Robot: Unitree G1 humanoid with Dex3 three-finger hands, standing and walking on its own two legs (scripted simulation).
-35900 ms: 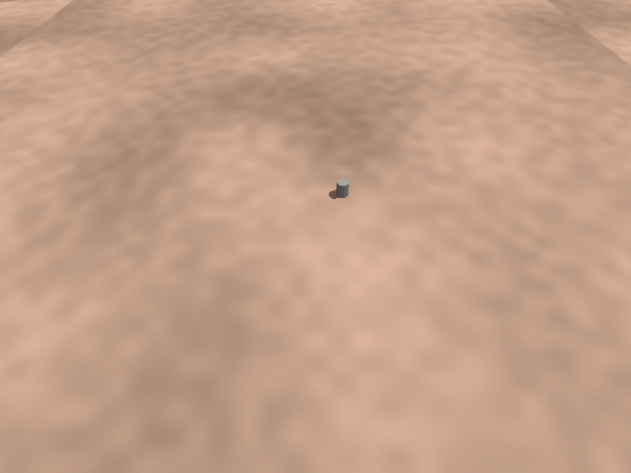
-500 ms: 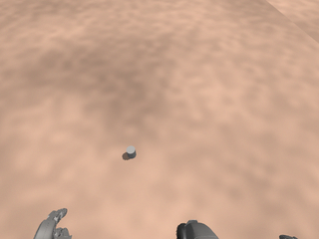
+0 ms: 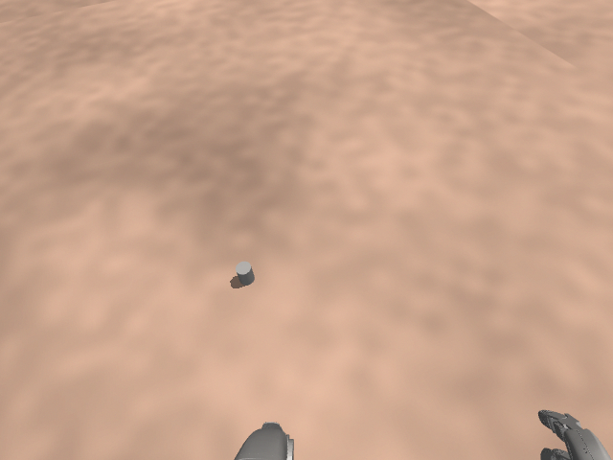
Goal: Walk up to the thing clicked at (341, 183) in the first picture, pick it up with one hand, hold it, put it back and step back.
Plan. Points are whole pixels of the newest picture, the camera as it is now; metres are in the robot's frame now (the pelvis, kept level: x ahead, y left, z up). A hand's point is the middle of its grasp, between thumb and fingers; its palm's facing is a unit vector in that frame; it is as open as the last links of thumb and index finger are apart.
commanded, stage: step back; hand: left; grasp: from above
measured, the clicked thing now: (245, 273) +0.82 +0.30 -0.71
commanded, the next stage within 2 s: stand in 1.54 s
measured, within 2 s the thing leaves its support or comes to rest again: neither
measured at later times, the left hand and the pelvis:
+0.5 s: hand out of the picture -0.05 +0.23 -0.14, palm faces +0.07 -0.94 -0.33, open 7.4 cm; pelvis -0.15 -0.04 +0.01, yaw +5 degrees
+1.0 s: hand out of the picture -0.18 +0.23 -0.13, palm faces +0.08 -0.91 -0.41, open 7.4 cm; pelvis -0.21 -0.05 +0.02, yaw +5 degrees
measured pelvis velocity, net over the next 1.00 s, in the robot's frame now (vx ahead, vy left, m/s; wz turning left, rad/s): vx -0.21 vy -0.05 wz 0.08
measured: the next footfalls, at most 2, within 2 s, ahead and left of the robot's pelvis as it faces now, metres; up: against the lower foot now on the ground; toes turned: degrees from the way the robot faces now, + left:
left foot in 0.28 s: -0.08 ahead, +0.10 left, +0.00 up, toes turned +4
right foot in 0.60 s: -0.17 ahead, -0.19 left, +0.00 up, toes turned +6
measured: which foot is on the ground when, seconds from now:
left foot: up 0.00-0.26, down 0.28-0.62, up 0.64-0.86, down 0.88-1.00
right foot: down 0.00-0.30, up 0.32-0.58, down 0.60-0.94, up 0.96-1.00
